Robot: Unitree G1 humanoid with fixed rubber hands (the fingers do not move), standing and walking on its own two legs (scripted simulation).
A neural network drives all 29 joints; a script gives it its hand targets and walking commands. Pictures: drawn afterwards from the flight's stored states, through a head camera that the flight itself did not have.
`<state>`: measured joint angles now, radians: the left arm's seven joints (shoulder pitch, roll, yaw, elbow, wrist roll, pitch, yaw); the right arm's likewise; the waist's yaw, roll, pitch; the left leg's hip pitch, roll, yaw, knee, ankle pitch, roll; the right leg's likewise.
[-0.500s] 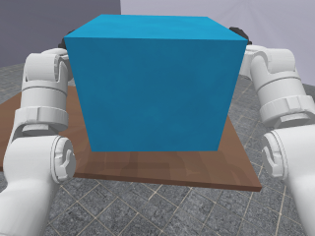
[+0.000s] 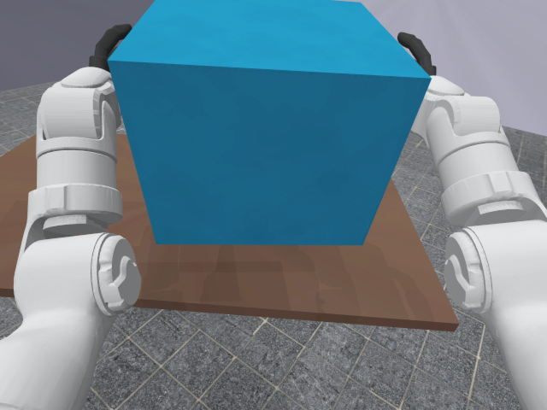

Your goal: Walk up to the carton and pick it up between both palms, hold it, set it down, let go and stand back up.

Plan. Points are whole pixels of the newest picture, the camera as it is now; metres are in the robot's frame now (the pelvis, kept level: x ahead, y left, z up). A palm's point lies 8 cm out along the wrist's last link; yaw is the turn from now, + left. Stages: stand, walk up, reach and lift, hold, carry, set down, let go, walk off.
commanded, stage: set down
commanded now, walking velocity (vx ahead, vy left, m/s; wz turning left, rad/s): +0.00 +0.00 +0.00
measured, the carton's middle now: (264, 116) +0.43 +0.01 +0.30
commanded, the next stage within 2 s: none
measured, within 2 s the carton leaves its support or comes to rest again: neither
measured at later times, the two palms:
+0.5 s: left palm (118, 111) +0.40 +0.20 +0.31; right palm (404, 114) +0.40 -0.17 +0.32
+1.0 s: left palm (126, 134) +0.42 +0.21 +0.27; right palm (388, 138) +0.42 -0.17 +0.28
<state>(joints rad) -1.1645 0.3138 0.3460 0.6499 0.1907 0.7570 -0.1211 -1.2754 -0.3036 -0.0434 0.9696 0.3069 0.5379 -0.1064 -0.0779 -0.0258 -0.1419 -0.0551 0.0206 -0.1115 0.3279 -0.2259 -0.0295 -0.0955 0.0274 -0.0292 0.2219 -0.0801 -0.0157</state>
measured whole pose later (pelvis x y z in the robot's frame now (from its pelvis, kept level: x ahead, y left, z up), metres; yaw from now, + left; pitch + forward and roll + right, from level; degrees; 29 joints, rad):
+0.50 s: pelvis +0.00 +0.01 +0.00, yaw -1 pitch -2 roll -1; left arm -1.08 0.24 0.37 0.61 0.15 0.71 -0.04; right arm -1.21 -0.31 -0.06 0.99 0.29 0.46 -0.07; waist -0.06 -0.01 -0.13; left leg -0.06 0.01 -0.10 0.34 -0.24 -0.02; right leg -0.10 0.02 -0.01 0.22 -0.08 0.00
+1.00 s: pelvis +0.01 +0.01 +0.00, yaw +0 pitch +0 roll -1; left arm -1.05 0.23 0.34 0.72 0.10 0.58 0.00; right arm -1.15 -0.27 -0.13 1.03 0.21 0.36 -0.05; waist -0.03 -0.01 -0.12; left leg -0.10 0.01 -0.10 0.33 -0.23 -0.02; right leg -0.15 0.01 -0.02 0.23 -0.09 0.00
